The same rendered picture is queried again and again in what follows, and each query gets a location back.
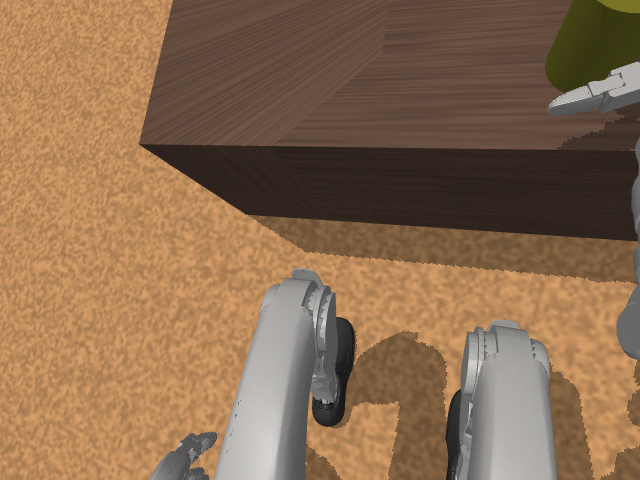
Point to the right robot arm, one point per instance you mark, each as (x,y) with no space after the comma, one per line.
(628,323)

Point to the right robot hand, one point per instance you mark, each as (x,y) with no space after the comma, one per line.
(619,89)

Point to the left robot foot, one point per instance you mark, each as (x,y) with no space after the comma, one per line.
(331,414)

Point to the left robot hand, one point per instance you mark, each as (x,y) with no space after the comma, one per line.
(176,464)

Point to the right robot foot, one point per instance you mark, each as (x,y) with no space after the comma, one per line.
(452,435)

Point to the can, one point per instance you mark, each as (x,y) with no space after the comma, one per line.
(596,37)

